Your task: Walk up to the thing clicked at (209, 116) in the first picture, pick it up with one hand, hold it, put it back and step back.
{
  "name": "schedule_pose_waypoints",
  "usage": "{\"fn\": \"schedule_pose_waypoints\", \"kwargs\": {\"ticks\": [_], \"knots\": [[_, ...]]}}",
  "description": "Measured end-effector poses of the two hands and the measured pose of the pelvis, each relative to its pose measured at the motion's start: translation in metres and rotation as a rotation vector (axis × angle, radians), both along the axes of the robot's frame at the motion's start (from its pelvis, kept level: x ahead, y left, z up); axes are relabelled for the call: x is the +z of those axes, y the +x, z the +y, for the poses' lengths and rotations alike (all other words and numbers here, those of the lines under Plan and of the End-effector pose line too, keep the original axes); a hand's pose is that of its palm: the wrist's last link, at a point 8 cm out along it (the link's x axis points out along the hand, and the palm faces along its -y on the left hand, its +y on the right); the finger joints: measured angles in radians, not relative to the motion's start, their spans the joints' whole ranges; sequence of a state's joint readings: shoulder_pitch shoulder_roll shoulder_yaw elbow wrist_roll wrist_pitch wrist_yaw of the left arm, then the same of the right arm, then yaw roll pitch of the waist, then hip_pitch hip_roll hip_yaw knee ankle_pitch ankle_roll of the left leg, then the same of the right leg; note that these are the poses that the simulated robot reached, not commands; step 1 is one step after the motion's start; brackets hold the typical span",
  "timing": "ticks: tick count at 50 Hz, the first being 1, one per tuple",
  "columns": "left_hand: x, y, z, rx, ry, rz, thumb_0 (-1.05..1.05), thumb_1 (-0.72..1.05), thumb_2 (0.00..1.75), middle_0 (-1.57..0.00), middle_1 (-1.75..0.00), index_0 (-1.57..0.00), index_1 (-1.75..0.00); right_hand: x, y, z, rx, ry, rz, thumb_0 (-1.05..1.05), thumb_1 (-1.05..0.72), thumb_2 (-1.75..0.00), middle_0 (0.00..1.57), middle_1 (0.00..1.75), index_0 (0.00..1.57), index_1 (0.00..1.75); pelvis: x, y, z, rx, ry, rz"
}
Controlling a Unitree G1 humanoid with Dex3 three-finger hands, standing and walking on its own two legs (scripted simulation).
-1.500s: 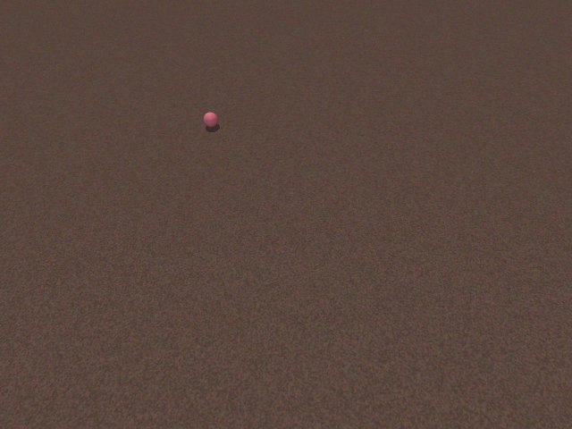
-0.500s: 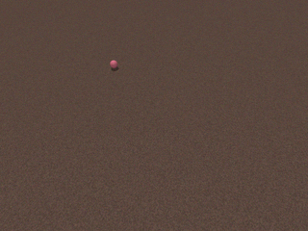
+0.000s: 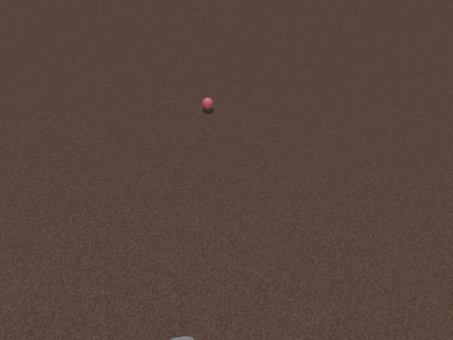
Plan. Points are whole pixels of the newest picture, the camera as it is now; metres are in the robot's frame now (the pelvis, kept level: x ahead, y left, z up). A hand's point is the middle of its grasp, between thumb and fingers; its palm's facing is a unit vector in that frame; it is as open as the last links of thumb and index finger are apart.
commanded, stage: walk up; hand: left
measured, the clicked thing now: (207, 103) +1.78 +0.23 -0.71
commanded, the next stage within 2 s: none
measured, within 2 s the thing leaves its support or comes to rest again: neither
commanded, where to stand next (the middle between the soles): +1.45 -0.02 m, yaw +2 degrees
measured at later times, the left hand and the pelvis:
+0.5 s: hand (135, 213) +0.42 +0.27 -0.12, palm faces -0.07 -0.94 -0.35, open 7.4 cm; pelvis +0.28 +0.01 +0.00, yaw +1 degrees
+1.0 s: hand (143, 177) +0.56 +0.30 -0.16, palm faces +0.05 -0.94 -0.34, open 7.4 cm; pelvis +0.57 +0.01 +0.00, yaw +2 degrees
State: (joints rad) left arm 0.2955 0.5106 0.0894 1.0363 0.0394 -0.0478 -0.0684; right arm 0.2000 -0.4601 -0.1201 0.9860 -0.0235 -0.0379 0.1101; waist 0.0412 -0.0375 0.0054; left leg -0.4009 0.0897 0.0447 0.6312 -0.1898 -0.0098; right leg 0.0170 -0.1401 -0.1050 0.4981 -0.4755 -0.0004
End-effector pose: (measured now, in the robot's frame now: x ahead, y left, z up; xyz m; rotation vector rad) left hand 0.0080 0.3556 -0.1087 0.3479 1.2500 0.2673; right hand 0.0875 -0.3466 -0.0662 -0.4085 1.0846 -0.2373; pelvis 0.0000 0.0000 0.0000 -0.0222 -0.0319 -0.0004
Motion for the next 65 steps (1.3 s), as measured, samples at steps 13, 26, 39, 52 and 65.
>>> {"fn": "schedule_pose_waypoints", "kwargs": {"ticks": [13,26,39,52,65], "knots": [[0.017,0.201,-0.002,-0.118,-0.118,-0.146,0.00,0.90,0.90,-0.20,-0.30,-0.20,-0.30,0.002,0.038,0.065,-0.093,0.050,0.092,0.00,-0.90,-0.90,0.21,0.30,0.20,0.30,0.023,0.119,0.036,0.006,0.035,-0.024],[0.021,0.421,-0.043,-0.161,-0.062,-0.205,0.00,0.90,0.90,-0.20,-0.30,-0.20,-0.30,-0.053,0.178,0.032,-0.095,0.080,0.238,0.01,-0.90,-0.90,0.21,0.30,0.20,0.30,-0.005,0.291,0.008,0.024,0.020,0.026],[0.039,0.477,-0.056,-0.042,-0.044,-0.148,0.00,0.90,0.90,-0.20,-0.30,-0.20,-0.30,-0.008,0.456,0.018,0.074,0.084,-0.066,0.01,-0.91,-0.90,0.20,0.30,0.20,0.30,0.022,0.437,-0.011,0.017,0.025,-0.018],[-0.013,0.572,-0.017,0.030,-0.075,0.004,0.00,0.90,0.90,-0.20,-0.30,-0.20,-0.30,-0.005,0.634,0.065,0.157,0.036,-0.101,0.00,-0.91,-0.90,0.20,0.30,0.20,0.30,-0.001,0.586,0.019,0.029,0.012,0.001],[0.023,0.759,-0.033,-0.121,-0.079,-0.103,0.00,0.90,0.90,-0.20,-0.30,-0.20,-0.30,-0.002,0.655,0.035,-0.016,0.061,0.016,0.01,-0.90,-0.90,0.21,0.30,0.20,0.30,0.020,0.704,0.004,-0.003,0.049,-0.019]]}}
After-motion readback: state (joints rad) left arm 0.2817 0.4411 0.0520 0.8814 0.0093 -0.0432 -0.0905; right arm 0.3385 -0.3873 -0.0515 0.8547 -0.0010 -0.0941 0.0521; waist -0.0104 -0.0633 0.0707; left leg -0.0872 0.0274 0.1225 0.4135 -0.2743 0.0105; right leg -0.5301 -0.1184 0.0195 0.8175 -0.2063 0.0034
